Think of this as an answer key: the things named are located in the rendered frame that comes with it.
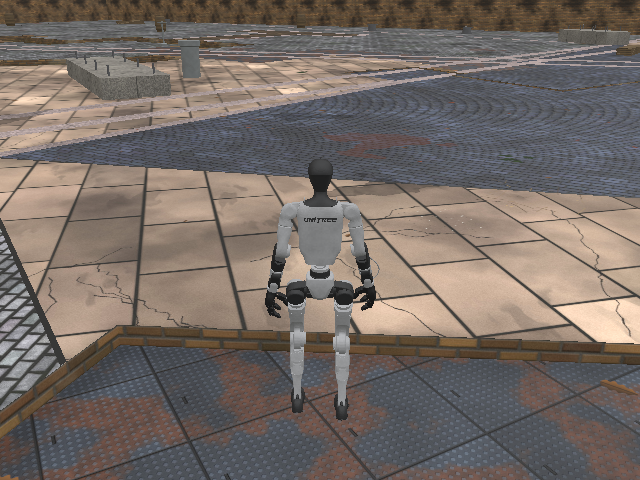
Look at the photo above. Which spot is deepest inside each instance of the right robot hand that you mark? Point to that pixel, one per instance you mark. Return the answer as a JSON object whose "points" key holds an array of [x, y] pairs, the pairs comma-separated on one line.
{"points": [[370, 294]]}

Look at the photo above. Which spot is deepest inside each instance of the left robot foot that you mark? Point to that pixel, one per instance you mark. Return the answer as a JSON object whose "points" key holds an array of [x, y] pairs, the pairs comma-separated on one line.
{"points": [[297, 404]]}

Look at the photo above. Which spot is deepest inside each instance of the left robot hand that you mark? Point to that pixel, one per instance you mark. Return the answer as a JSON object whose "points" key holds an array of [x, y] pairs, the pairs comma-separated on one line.
{"points": [[270, 302]]}

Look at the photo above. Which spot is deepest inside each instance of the robot right upper arm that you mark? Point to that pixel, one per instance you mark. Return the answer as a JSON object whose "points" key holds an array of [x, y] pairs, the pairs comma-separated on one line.
{"points": [[352, 213]]}

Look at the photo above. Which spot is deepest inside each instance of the robot left upper arm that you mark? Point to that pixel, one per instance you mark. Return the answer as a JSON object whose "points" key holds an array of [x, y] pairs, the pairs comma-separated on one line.
{"points": [[288, 212]]}

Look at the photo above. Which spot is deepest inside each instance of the robot right forearm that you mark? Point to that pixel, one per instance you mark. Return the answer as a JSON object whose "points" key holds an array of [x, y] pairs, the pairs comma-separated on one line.
{"points": [[364, 268]]}

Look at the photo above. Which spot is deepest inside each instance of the robot head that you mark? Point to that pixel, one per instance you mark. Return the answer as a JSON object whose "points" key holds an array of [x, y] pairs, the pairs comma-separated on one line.
{"points": [[320, 174]]}

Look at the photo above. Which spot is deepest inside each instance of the robot left forearm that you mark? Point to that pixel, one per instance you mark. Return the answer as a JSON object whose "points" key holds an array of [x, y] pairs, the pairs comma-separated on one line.
{"points": [[276, 272]]}

